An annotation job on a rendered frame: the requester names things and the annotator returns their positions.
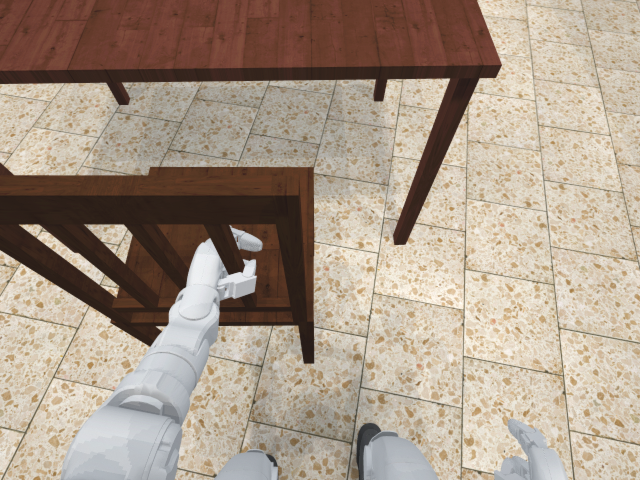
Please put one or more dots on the right robot thigh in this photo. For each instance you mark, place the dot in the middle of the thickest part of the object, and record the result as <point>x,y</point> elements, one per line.
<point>395,458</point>

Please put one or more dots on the table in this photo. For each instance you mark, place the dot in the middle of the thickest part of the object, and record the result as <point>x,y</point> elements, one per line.
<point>118,41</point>

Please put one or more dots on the left robot forearm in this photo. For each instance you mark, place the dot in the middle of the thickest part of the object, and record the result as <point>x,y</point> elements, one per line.
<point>170,370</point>

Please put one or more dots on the chair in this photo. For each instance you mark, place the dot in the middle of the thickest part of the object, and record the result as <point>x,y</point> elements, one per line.
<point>170,212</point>

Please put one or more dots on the robot left hand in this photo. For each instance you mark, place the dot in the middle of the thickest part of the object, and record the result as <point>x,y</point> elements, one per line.
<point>208,269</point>

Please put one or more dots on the robot left upper arm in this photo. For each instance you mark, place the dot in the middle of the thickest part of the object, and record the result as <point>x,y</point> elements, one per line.
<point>124,444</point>

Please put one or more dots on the robot right hand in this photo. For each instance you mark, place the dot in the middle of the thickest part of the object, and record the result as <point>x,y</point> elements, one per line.
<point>543,463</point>

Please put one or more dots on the right robot shin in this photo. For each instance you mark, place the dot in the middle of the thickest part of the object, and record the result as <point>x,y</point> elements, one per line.
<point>384,433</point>

